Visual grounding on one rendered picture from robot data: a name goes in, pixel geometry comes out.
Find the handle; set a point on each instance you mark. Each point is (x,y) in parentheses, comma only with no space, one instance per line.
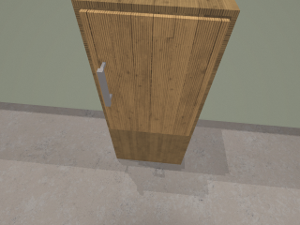
(103,85)

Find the cupboard door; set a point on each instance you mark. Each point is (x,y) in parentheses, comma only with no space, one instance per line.
(157,66)

